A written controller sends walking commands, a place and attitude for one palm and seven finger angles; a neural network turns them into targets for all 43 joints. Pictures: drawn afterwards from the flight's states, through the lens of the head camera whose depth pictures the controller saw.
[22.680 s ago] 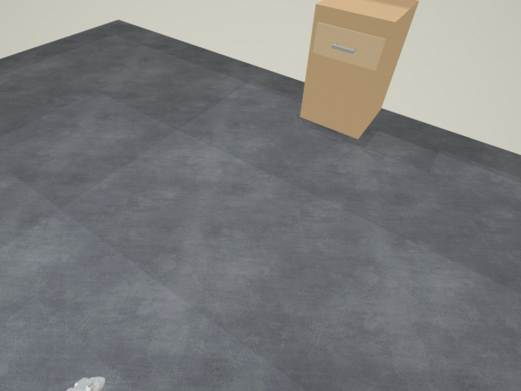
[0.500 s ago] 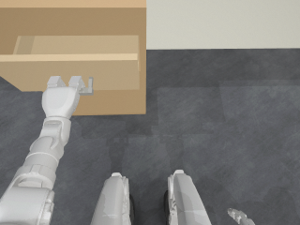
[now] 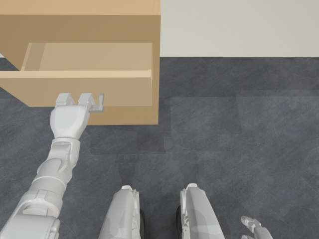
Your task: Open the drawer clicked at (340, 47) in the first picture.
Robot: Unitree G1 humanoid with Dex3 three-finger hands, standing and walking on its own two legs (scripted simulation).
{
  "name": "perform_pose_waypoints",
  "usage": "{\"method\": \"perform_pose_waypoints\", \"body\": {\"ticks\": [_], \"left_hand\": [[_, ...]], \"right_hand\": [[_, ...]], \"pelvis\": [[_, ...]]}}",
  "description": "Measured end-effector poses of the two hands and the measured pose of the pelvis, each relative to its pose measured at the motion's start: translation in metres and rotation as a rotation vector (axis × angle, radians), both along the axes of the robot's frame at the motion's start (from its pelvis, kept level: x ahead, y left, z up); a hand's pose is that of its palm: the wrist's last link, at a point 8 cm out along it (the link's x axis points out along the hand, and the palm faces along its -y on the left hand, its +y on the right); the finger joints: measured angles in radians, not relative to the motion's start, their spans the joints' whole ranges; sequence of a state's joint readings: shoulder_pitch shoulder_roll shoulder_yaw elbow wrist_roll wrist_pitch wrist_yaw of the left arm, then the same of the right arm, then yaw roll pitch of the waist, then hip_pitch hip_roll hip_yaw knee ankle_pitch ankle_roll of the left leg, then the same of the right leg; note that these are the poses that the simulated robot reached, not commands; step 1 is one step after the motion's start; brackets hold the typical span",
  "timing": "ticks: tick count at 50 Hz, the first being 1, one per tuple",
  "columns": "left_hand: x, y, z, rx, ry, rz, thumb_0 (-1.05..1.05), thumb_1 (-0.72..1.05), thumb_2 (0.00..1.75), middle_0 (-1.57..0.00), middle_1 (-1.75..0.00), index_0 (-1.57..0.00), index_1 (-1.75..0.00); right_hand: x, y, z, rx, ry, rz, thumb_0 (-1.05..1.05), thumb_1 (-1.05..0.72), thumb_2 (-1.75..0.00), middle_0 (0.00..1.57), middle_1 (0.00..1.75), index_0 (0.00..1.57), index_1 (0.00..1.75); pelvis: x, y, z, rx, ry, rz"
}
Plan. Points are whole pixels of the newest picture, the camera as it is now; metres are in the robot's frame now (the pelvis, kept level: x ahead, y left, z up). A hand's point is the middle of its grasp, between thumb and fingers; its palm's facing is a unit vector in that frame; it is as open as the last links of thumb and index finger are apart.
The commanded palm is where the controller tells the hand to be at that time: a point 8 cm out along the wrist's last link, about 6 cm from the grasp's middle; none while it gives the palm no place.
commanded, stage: pull the drawer open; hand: left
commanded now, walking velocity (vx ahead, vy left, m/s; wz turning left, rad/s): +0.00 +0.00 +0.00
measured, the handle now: (80, 103) +0.46 +0.23 -0.06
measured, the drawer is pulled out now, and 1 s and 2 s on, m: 0.10 0.16 0.23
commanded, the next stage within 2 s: none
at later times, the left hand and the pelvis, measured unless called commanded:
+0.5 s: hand (78, 136) +0.37 +0.23 -0.08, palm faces -0.05 -0.04 -1.00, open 5.4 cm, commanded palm +0.34 +0.22 -0.04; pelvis +0.00 +0.00 +0.00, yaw +0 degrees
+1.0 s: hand (77, 147) +0.34 +0.23 -0.08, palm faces -0.04 -0.05 -1.00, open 5.4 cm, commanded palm +0.30 +0.23 -0.04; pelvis +0.00 -0.01 +0.00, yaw +0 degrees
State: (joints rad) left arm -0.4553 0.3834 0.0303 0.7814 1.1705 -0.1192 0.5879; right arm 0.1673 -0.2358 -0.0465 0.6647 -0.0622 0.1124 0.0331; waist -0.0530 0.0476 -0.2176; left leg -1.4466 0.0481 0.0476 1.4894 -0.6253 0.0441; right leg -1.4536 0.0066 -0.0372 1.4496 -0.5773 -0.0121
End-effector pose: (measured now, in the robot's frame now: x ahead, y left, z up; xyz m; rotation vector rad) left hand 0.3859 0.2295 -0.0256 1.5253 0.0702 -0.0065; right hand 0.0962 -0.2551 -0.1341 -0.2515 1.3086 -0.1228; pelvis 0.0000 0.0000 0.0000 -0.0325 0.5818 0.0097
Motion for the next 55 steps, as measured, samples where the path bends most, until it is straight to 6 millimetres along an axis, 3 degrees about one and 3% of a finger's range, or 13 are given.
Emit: {"method": "perform_pose_waypoints", "body": {"ticks": [40, 55], "left_hand": [[-0.053, -0.003, 0.000, 0.001, -0.008, 0.020, 0.02, 0.79, 0.81, -0.31, -1.35, -0.39, -1.32], [-0.069, -0.003, 0.001, 0.000, 0.002, 0.024, 0.02, 0.79, 0.80, -0.31, -1.34, -0.39, -1.32]], "right_hand": [[0.040, -0.003, 0.003, 0.006, -0.114, 0.055, 0.00, -0.91, -0.90, 0.20, 0.30, 0.20, 0.30], [0.045, 0.001, 0.003, 0.017, -0.142, 0.054, 0.00, -0.91, -0.90, 0.20, 0.30, 0.20, 0.30]], "pelvis": [[0.000, -0.008, 0.000, 0.010, -0.027, 0.001], [-0.001, -0.008, 0.000, 0.013, -0.032, -0.003]]}}
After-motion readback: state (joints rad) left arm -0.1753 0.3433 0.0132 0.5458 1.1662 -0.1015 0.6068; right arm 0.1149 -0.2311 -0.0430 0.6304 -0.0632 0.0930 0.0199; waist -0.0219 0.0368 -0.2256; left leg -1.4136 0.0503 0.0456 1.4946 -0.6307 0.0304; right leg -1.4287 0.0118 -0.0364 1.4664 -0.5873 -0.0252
